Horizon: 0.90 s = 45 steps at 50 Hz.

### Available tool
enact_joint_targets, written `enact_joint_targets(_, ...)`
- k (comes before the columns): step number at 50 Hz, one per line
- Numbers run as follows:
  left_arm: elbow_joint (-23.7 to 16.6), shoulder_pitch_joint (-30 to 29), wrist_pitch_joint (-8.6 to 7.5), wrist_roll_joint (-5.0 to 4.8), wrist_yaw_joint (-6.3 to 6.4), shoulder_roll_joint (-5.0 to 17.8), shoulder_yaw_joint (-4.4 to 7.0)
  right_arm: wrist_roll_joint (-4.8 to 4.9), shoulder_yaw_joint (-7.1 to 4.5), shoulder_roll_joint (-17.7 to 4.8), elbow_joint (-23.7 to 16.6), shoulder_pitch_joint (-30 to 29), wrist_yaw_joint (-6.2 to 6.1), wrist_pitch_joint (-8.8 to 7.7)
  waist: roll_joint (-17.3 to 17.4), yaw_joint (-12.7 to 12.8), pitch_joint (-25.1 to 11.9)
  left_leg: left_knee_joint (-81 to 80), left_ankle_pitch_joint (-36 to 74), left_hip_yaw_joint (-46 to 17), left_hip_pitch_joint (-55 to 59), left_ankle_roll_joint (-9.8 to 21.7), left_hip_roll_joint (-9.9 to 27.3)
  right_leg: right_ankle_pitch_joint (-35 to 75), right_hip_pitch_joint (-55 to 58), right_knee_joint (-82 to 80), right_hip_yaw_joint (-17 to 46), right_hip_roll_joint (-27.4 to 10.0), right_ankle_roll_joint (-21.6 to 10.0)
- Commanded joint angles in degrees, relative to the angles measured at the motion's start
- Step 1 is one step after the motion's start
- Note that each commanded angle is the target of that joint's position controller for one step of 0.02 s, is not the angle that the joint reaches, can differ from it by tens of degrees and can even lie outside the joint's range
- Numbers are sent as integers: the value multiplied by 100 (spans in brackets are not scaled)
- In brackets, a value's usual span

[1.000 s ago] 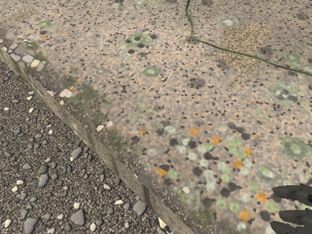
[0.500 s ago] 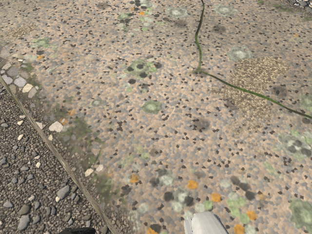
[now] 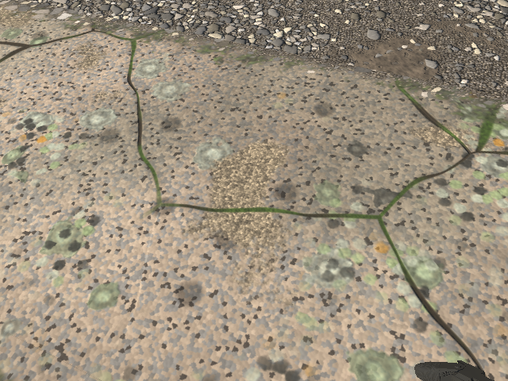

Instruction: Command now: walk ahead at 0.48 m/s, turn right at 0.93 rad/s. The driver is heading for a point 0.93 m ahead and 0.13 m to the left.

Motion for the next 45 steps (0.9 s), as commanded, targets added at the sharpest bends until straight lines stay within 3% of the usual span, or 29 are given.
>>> enact_joint_targets(1, -195, 129, -455, -349, -84, 651, 164, 175, -13, -291, -364, 213, 35, -395, -802, -185, -301, -778, 483, -169, -791, 103, 130, -1468, 998, -3223, 2730, -733, -740)
enact_joint_targets(3, -218, 211, -406, -328, -46, 900, 208, 177, 0, -349, -402, -184, -36, -539, -700, 5, -170, -2069, 435, 105, -835, -30, 64, -1282, 1381, -3736, 2758, -763, -949)
enact_joint_targets(4, -275, 226, -338, -315, 33, 840, 210, 193, 4, -333, -540, -642, -84, -585, -643, 130, -125, -2828, 260, 121, -533, -168, 39, -1008, 1276, -3971, 2785, -779, -1007)
enact_joint_targets(5, -225, -44, -227, 92, 97, 1437, 525, 1, -61, -580, -395, -427, 124, -256, -426, 93, 13, -3544, 122, 697, 301, -257, 56, -857, 788, -3991, 1774, -519, -890)
enact_joint_targets(6, -268, 31, -231, 152, 68, 1344, 532, 106, -77, -476, -293, -300, 190, -135, -950, 166, -201, -3677, 321, 736, 744, -284, 51, -505, 810, -4062, 1868, -557, -943)
enact_joint_targets(8, -275, 180, -297, 88, -7, 1133, 521, 225, -106, -501, -288, -320, 168, -80, -1222, 265, -157, -4046, 594, 582, 833, -343, 138, -332, 1079, -4221, 2097, -771, -999)
enact_joint_targets(11, -403, 8, -398, -82, -77, 1034, 539, 293, -158, -577, -339, -620, 158, -195, -1233, 280, -24, -5447, 744, 391, 1548, -286, 365, -420, 1228, -4345, 2251, -1059, -875)
enact_joint_targets(14, -354, -80, -512, 58, -125, 1091, 496, 360, -285, -737, -71, 199, 119, -209, -1154, -42, -80, -6510, 271, 605, 2962, 70, 524, -334, 1349, -4295, 2324, -1353, -828)
enact_joint_targets(15, -325, -49, -519, 90, -142, 1072, 468, 335, -351, -822, 94, 660, 78, -239, -893, -246, -63, -7114, 354, 809, 3446, 202, 432, 40, 1462, -3816, 2138, -1281, -755)
enact_joint_targets(16, -259, 118, -550, 122, -203, 907, 408, 230, -472, -1040, 371, 1484, 9, -305, -267, -552, -488, -6996, -115, 725, 4670, 268, 278, 1144, 1137, -2273, 1601, -936, -627)
enact_joint_targets(17, -338, 168, -610, 155, -249, 540, 270, 92, -568, -1393, 442, 2256, -47, -376, 863, -856, -1002, -7193, -1940, -426, 5639, 401, 1028, 1613, 422, -161, 728, -505, -444)
enact_joint_targets(18, -686, 204, -680, -92, -283, 140, 113, -73, -667, -1855, 396, 2041, 8, -408, 2381, -477, -700, -8353, -3332, -3412, 6315, 1007, 2014, 215, -1669, 1141, -131, 108, -82)
enact_joint_targets(19, -743, -215, -701, 104, -250, 538, 135, 63, -602, -1364, 467, 1866, 131, -447, 1513, -422, -159, -8740, -3373, -4597, 5722, 1338, 2184, 637, -2382, 1872, -161, -200, -117)
enact_joint_targets(20, -831, -663, -721, 216, -276, 803, 188, 133, -539, -1147, 417, 1587, 178, -488, 573, -315, 47, -8530, -2920, -3896, 5275, 1415, 2016, 1139, -2399, 2231, -206, -581, -13)
enact_joint_targets(21, -918, -995, -746, 287, -316, 901, 174, 147, -500, -1060, 483, 1737, 197, -536, 136, -382, -28, -8465, -2418, -3252, 4989, 1423, 1786, 1245, -2268, 2242, -195, -725, 77)
enact_joint_targets(23, -1090, -1403, -661, 346, -408, 816, 116, 218, -432, -859, 742, 1994, 138, -643, 132, -304, 352, -8727, -1923, -2568, 4436, 1327, 1351, 1314, -2212, 1689, -200, -957, 256)
enact_joint_targets(27, -1244, -1910, -565, 176, -499, 731, -14, 264, -497, -953, 983, 2223, 31, -671, 244, -298, 653, -9205, -565, -2062, 4010, 1375, 1084, 1610, -1868, 149, -564, -949, 538)
enact_joint_targets(31, -1382, -2574, -604, 80, -578, 413, -151, 279, -606, -1154, 1186, 2253, 80, -628, 291, -493, 680, -9395, 708, -1549, 3291, 1200, 786, 2251, -69, -1658, -1041, -576, 499)
enact_joint_targets(33, -1343, -2475, -602, 80, -500, 518, -89, 339, -612, -1208, 1333, 2342, 94, -607, 423, -425, 496, -9006, 2123, -1496, 3536, 1099, 919, 2236, 710, -2097, -1102, -443, 398)
enact_joint_targets(34, -1237, -2138, -632, 73, -412, 671, -1, 347, -604, -1239, 1381, 2367, 89, -611, 424, -256, 176, -8366, 3605, -1371, 3783, 953, 930, 2068, 1306, -2248, -1067, -321, 331)
enact_joint_targets(35, -1005, -1305, -659, 107, -295, 888, 122, 345, -646, -1394, 1400, 2307, 95, -620, 332, 166, -428, -7198, 4702, -1120, 3815, 784, 811, 1769, 2352, -2295, -1089, -174, 236)
enact_joint_targets(36, -761, -168, -660, 136, -152, 1156, 263, 351, -694, -1567, 1305, 2050, 124, -642, 255, 787, -1065, -5717, 4415, -1036, 3031, 619, 583, 1586, 3911, -2164, -810, -548, 139)
enact_joint_targets(37, -696, 1038, -650, 272, 21, 1663, 459, 322, -615, -1200, 1062, 1833, 142, -697, -285, 1340, -1964, -3793, 2572, -723, 2011, 564, 198, -513, 5319, -2221, 513, -1920, -19)
enact_joint_targets(38, -661, 999, -658, 470, 15, 1914, 484, 534, -418, -411, 827, 2292, 92, -642, -1587, 821, -2595, -2024, -1143, -313, 713, 490, -184, -2277, 5974, -3247, 3426, -3488, -441)
enact_joint_targets(39, -665, 502, -615, 342, 6, 1560, 472, 442, -446, -767, 819, 1948, 45, -550, -1473, 713, -2006, -1467, -446, -158, 238, 582, 87, -2436, 5157, -3927, 4103, -3304, -569)
enact_joint_targets(40, -628, 110, -625, 299, -2, 1087, 359, 317, -467, -876, 798, 1443, 66, -479, -924, 636, -1141, -1474, 10, -52, 46, 605, 403, -1768, 4454, -3833, 3055, -3061, -521)
enact_joint_targets(41, -478, 99, -654, 260, -33, 817, 287, 220, -444, -821, 778, 1132, 116, -425, -469, 590, -651, -1630, 125, -26, 82, 600, 570, -743, 3822, -3851, 2248, -2892, -502)
enact_joint_targets(42, -340, 164, -680, 267, -27, 715, 246, 168, -433, -738, 743, 948, 173, -351, -391, 473, -287, -1768, 65, -28, 176, 564, 680, -7, 3337, -3959, 1606, -2696, -404)
enact_joint_targets(45, 114, 394, -816, 123, -105, 502, 181, 105, -325, -373, 390, 522, 355, -70, -739, 96, 421, -2074, -128, -6, -161, 457, 948, 1288, 2745, -4310, 374, -2599, -200)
